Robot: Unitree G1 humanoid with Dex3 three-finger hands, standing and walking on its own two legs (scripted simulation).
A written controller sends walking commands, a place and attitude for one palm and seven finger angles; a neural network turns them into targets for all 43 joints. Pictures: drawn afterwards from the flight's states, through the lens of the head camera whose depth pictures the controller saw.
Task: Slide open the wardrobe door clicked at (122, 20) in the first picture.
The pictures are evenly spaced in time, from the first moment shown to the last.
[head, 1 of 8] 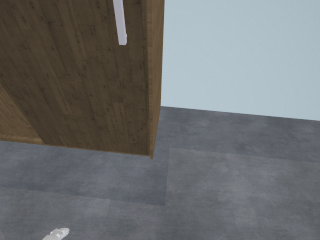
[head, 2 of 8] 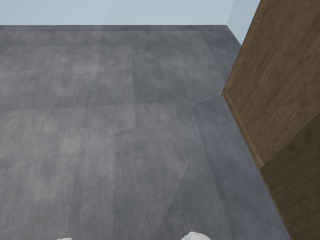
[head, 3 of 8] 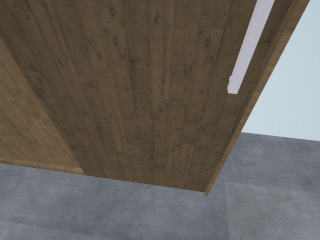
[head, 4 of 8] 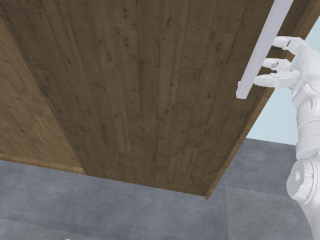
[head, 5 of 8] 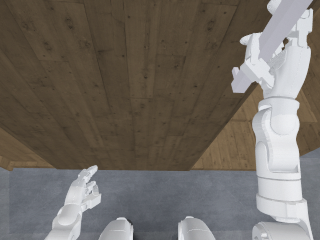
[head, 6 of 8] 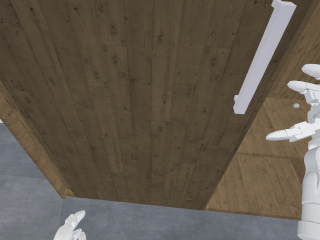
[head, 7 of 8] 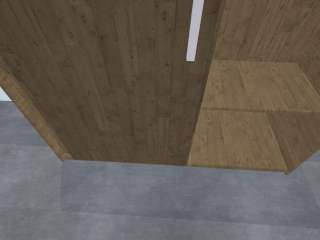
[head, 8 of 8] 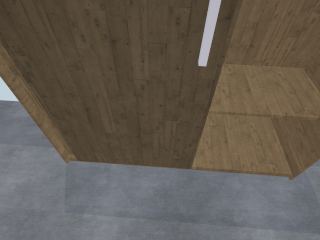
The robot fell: no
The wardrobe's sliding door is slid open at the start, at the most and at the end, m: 0.00 0.68 0.67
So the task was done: yes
